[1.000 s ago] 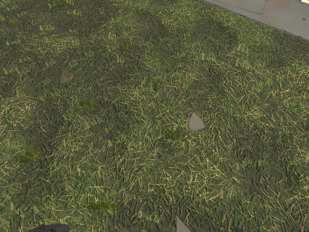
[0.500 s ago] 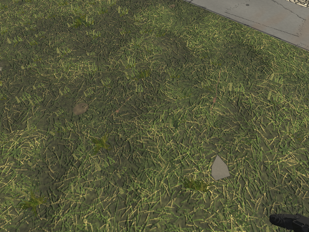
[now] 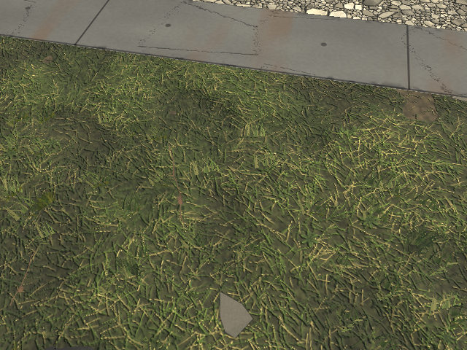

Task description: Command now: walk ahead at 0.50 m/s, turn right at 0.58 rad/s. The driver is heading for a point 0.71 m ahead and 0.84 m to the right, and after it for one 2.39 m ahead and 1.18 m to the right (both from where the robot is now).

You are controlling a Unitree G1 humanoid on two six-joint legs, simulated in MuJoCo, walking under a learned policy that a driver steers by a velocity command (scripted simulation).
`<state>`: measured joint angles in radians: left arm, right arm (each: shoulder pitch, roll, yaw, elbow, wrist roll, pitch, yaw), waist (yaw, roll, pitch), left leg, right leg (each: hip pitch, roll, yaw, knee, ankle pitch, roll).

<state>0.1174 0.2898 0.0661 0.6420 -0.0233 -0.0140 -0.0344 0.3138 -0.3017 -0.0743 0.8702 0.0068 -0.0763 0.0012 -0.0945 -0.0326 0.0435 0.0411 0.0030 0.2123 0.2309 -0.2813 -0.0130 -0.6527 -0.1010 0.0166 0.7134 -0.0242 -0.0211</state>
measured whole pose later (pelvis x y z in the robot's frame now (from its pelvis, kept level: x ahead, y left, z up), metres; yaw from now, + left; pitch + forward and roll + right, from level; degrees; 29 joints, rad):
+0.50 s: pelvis +0.28 -0.06 +0.00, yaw -17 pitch +2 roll +0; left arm 0.37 0.29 0.07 0.72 -0.02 -0.04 0.01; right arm 0.01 -0.29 -0.04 0.71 0.00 -0.09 0.02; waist 0.08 0.05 0.04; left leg -0.62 0.05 -0.10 0.56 0.07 -0.06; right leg -0.09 0.11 0.16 0.36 -0.28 -0.08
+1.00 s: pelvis +0.54 -0.13 +0.00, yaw -36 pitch +1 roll +3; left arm 0.13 0.29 0.07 0.63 -0.02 -0.02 -0.03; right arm 0.32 -0.30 -0.07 0.84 0.00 -0.08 0.00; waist -0.09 -0.03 0.05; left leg 0.03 -0.01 0.20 0.23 -0.28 0.00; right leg -0.67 -0.10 0.03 0.74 -0.01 -0.01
